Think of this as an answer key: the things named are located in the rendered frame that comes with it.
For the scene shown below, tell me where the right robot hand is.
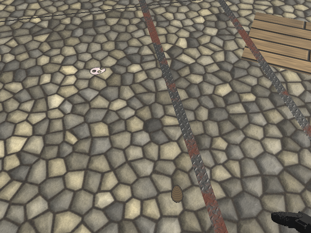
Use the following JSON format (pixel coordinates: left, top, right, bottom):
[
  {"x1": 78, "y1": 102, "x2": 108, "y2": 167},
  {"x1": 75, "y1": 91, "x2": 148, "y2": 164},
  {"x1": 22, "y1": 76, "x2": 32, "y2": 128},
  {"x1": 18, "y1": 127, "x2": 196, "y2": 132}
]
[{"x1": 271, "y1": 211, "x2": 311, "y2": 233}]

